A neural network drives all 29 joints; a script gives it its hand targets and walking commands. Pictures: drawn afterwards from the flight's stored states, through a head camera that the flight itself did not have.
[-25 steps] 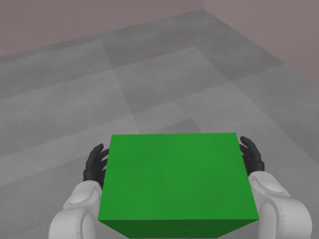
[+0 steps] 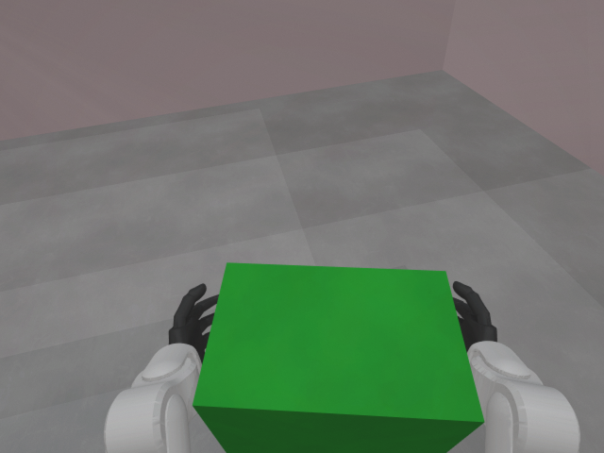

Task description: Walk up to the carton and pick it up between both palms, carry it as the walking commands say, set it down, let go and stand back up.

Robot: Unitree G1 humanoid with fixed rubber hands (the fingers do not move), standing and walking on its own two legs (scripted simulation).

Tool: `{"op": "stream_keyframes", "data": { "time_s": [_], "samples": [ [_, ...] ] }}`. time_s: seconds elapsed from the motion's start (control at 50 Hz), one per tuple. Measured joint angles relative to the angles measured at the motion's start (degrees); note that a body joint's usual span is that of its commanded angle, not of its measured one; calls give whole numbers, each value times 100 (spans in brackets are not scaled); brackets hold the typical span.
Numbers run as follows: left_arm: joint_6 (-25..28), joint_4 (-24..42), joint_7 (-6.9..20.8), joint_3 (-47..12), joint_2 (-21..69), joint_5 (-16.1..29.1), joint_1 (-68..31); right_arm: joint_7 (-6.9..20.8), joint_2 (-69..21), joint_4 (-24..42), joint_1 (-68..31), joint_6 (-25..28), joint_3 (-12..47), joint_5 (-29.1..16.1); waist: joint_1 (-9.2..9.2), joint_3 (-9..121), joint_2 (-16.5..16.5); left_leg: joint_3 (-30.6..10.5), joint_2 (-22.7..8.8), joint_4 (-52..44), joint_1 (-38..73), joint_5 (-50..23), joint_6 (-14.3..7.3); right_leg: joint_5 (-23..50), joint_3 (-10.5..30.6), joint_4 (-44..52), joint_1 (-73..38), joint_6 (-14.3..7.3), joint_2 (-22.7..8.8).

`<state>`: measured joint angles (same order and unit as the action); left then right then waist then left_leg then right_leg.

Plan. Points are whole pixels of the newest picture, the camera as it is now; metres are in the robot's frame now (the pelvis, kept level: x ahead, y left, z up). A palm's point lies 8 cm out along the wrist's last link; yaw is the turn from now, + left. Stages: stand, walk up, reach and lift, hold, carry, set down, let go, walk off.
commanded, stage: carry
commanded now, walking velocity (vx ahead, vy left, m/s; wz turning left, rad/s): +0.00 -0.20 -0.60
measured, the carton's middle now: (328, 386) +0.21 +0.00 +0.03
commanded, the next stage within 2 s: none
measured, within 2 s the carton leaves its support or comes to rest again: neither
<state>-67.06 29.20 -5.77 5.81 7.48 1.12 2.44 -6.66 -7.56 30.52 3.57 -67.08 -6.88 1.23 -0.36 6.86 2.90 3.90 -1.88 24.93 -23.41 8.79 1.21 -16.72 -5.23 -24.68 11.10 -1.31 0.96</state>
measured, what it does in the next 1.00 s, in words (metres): steps on the spot: left foot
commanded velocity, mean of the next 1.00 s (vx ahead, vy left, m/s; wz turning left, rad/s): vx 0.00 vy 0.00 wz -0.01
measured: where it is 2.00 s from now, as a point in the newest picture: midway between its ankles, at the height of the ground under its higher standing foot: outside the picture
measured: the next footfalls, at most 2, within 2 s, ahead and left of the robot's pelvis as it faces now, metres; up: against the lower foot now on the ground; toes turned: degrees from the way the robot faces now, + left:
left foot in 0.22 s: +0.01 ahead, +0.12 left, +0.00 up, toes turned -4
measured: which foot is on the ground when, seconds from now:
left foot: up 0.00-0.20, down 0.22-1.00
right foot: down 0.00-1.00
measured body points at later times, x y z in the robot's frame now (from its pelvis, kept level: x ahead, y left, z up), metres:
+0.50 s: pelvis -0.07 +0.00 +0.00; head -0.11 -0.01 +0.44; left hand +0.16 +0.15 +0.08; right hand +0.16 -0.18 +0.08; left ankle -0.03 +0.11 -0.74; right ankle -0.02 -0.10 -0.74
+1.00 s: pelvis -0.07 -0.02 -0.01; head -0.08 -0.03 +0.44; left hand +0.19 +0.14 +0.05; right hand +0.19 -0.19 +0.05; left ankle -0.03 +0.11 -0.74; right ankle -0.02 -0.10 -0.74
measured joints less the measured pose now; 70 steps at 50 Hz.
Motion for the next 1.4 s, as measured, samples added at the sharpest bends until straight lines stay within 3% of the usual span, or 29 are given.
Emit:
{"op": "stream_keyframes", "data": {
  "time_s": [0.06, 0.12, 0.18, 0.22, 0.24, 0.3, 0.42, 0.74, 1.0, 1.16, 1.4],
  "samples": [
    [-24, -10, 4, -76, 4, -46, 45, -9, 25, 29, -11, -111, -52, -35, 56, 15, -105, 39, -43, 1549, -370, 1091, 171, 268, 62, -158, 173, -126, -26],
    [-48, 6, -3, -90, 16, -95, 113, -20, 17, -37, -47, -168, -80, -79, 120, 38, -166, 23, -65, 2474, -383, 1417, 176, 216, 128, -317, 370, -142, -17],
    [-69, 99, -12, -88, 16, -101, 102, -33, 7, -4, -62, -137, -90, -127, 156, 35, -238, 117, -106, 1679, 102, 1410, 114, 241, 150, -499, 637, -135, -11],
    [-43, 160, -18, -91, 9, -95, 74, -36, 9, 39, -98, -101, -93, -154, 197, 7, -233, 192, -169, 659, 530, 808, 37, 205, 99, -716, 839, -109, 10],
    [-22, 146, -21, -56, 2, -87, 55, -37, 6, -18, -108, -42, -67, -156, 196, -38, -338, 229, -107, 591, 506, 564, -38, 188, 118, -816, 919, -87, -59],
    [-53, 162, -28, -3, 17, -82, 154, -34, -1, -126, -42, 6, 4, -145, 113, -93, -435, 302, -57, 563, 495, 467, -184, -17, 181, -837, 951, -21, -113],
    [-62, 147, -38, -16, 23, -53, 203, -23, -4, -84, 13, -37, 10, -112, -16, -72, -344, 301, -46, 373, 550, 299, -158, 573, 137, -479, 839, -68, -127],
    [34, -135, -40, 6, 5, -50, 50, -32, 15, -269, -176, -58, -56, -61, 101, 24, -234, 187, -104, 236, 368, 95, -93, 726, 14, -288, 958, -171, -60],
    [1020, -1296, 182, 191, -19, -196, -237, 54, 32, -1463, -460, 955, -145, 46, 75, -82, -246, 143, -132, 364, 288, 230, -33, 546, -24, -467, 1051, -229, -44],
    [1476, -1454, 269, 215, -18, -194, -191, 98, 32, -1642, -405, 1435, -119, 28, 92, -198, -243, 139, -157, 512, 285, 385, -5, 382, -23, -632, 1066, -250, -30],
    [1752, -1625, 312, 194, -19, -228, -93, 157, 69, -1845, -316, 1726, -79, 39, 105, -181, -252, 147, -183, 611, 341, 516, 12, 259, -12, -723, 1013, -259, -11]
  ]
}}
